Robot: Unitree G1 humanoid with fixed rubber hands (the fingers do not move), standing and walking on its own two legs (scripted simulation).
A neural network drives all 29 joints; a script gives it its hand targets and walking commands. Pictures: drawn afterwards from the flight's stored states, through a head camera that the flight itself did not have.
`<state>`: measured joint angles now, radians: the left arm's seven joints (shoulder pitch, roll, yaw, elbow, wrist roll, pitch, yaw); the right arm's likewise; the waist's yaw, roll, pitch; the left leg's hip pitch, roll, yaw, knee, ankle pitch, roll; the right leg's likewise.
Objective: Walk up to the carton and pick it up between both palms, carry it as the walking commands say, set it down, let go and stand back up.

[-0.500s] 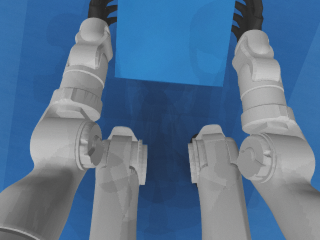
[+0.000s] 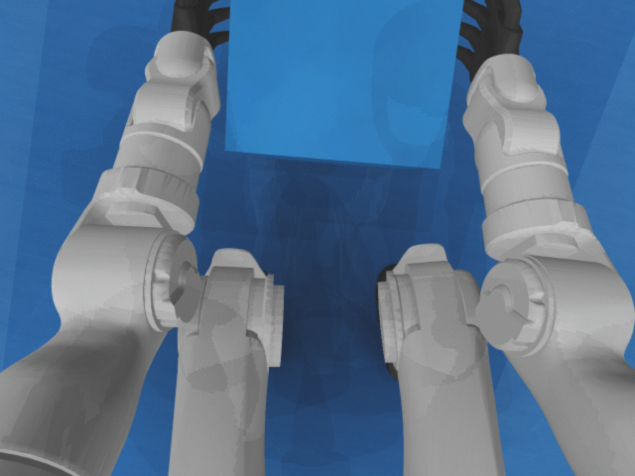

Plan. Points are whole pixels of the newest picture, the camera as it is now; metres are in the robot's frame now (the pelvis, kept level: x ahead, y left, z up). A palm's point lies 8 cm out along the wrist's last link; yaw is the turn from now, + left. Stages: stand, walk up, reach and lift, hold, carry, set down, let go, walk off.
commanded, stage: set down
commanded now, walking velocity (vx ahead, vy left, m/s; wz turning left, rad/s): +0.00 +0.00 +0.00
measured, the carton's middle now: (337, 72) +0.52 -0.01 -0.24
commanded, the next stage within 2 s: none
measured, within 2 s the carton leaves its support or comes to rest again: neither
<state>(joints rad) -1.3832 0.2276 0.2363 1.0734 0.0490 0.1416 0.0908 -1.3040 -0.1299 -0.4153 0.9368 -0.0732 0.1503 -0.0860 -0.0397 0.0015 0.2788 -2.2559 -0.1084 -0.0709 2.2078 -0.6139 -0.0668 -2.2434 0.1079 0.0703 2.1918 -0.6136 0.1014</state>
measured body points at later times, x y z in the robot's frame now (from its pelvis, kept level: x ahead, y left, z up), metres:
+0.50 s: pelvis +0.00 +0.00 +0.00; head +0.36 +0.01 +0.26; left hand +0.55 +0.13 -0.18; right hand +0.52 -0.17 -0.18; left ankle +0.10 +0.13 -0.34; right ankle +0.10 -0.13 -0.34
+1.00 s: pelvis -0.01 +0.00 +0.01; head +0.36 +0.00 +0.26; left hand +0.56 +0.17 -0.17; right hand +0.53 -0.20 -0.16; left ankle +0.10 +0.12 -0.34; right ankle +0.10 -0.13 -0.34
